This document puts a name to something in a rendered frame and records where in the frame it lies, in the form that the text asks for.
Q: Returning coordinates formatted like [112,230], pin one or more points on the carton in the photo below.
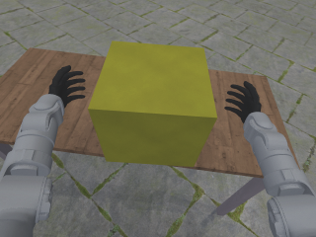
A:
[153,104]

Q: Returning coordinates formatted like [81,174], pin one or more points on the robot left forearm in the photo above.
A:
[31,153]

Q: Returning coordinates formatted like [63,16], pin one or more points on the robot right forearm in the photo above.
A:
[282,177]

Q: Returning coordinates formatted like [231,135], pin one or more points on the table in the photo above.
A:
[226,150]

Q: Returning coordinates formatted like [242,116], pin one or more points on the robot left upper arm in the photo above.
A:
[24,201]

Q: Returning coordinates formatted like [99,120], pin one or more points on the robot left hand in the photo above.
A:
[60,84]

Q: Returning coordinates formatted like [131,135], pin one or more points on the robot right upper arm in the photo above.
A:
[292,216]

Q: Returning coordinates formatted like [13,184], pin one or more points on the robot right hand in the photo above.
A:
[251,100]

